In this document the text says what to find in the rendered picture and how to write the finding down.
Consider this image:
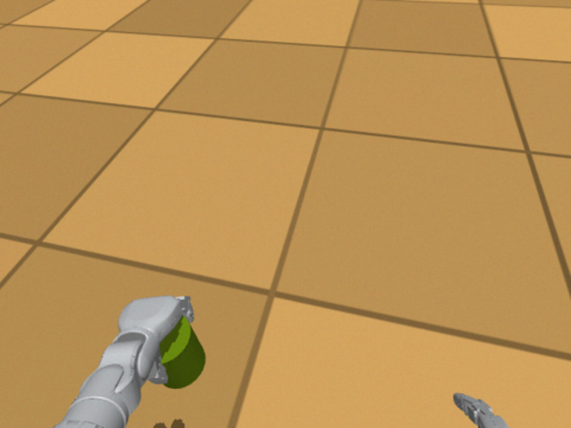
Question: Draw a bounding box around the mug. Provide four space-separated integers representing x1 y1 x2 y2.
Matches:
160 315 205 389

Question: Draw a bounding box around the left robot arm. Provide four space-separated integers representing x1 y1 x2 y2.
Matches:
53 327 160 428

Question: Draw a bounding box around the right robot hand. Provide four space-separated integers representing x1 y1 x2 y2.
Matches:
453 393 509 428

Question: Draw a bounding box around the left robot hand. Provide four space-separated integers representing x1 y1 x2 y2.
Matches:
118 295 194 384

